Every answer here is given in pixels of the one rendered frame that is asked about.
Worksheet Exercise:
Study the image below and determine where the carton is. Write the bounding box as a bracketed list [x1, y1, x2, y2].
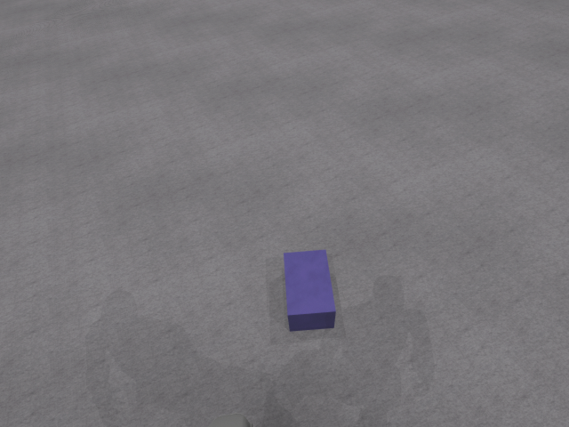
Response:
[284, 249, 336, 332]

